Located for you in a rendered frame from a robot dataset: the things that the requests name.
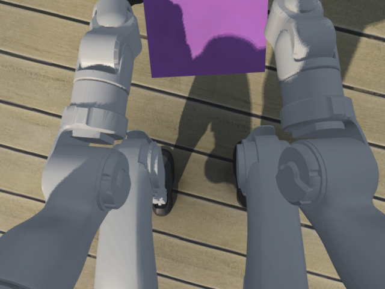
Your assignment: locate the right robot upper arm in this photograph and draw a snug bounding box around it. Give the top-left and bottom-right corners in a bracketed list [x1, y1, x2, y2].
[276, 137, 385, 289]

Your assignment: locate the carton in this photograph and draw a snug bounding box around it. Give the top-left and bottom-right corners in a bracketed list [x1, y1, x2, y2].
[143, 0, 268, 78]

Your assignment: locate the robot right forearm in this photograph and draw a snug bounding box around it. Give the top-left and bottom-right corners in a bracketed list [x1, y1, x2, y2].
[264, 0, 379, 172]

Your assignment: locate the robot right foot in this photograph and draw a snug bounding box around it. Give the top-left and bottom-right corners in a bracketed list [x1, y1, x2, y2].
[233, 141, 247, 209]

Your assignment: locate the left robot upper arm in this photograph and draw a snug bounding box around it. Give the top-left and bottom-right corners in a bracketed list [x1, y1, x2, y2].
[0, 144, 131, 289]

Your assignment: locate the robot left forearm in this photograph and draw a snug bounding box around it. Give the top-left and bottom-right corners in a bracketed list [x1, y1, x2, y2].
[42, 0, 142, 190]

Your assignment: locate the robot left shin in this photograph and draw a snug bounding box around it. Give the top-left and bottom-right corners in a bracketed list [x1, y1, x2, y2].
[112, 129, 167, 204]

